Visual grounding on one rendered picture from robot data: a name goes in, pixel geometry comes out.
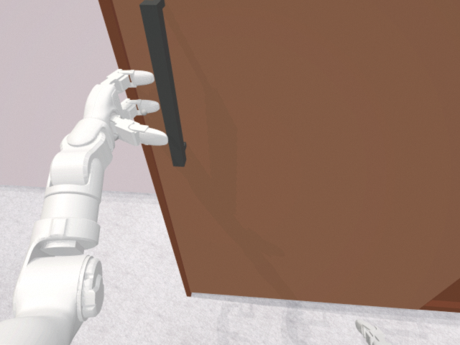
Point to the wardrobe door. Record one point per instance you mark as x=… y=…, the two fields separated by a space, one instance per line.
x=451 y=293
x=323 y=146

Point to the left robot hand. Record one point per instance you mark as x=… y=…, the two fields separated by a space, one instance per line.
x=103 y=103

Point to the robot left forearm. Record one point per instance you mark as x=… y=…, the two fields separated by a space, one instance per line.
x=68 y=222

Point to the right robot hand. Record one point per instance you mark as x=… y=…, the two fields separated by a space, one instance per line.
x=372 y=334

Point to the handle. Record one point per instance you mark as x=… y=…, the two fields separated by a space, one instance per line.
x=154 y=26

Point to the left robot upper arm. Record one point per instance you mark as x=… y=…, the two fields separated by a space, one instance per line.
x=55 y=296

